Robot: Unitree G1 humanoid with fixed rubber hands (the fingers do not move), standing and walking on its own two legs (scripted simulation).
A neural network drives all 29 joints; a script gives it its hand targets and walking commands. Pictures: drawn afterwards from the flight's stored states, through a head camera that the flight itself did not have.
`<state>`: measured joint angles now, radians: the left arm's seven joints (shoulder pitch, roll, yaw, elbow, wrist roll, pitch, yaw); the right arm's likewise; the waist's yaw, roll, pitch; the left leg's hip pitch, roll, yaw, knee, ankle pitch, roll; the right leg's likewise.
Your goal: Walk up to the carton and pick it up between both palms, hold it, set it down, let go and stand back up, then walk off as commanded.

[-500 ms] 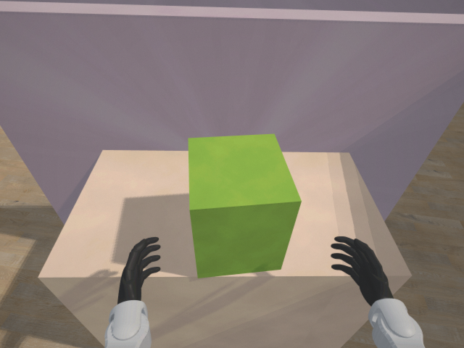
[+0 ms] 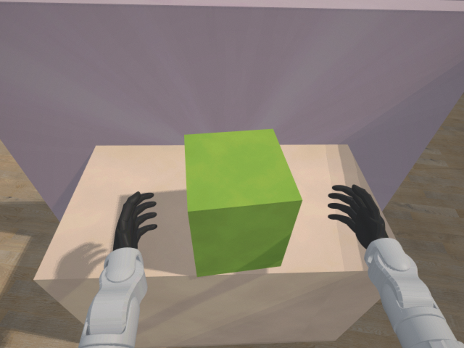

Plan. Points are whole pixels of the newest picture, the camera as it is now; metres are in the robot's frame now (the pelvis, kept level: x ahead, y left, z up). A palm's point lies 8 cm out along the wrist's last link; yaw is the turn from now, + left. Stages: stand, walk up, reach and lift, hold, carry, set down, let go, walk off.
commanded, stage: reach and lift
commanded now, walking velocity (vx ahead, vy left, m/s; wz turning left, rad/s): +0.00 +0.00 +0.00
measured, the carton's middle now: (234, 203) +0.44 +0.01 -0.03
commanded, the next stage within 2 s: none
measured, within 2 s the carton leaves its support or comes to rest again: neither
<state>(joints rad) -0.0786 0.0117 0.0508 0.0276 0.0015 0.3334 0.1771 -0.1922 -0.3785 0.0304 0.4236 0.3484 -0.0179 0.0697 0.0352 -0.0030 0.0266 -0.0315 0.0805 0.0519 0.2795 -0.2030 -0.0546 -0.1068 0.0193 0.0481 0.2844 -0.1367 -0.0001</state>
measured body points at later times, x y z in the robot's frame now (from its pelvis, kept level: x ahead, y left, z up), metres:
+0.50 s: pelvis +0.00 +0.00 +0.00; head +0.01 -0.01 +0.45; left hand +0.35 +0.20 +0.12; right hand +0.41 -0.21 +0.12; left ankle -0.03 +0.15 -0.75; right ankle +0.01 -0.12 -0.75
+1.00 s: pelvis +0.00 -0.01 +0.00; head +0.02 -0.01 +0.45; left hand +0.42 +0.21 +0.16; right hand +0.47 -0.19 +0.17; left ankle -0.03 +0.15 -0.75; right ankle +0.01 -0.12 -0.75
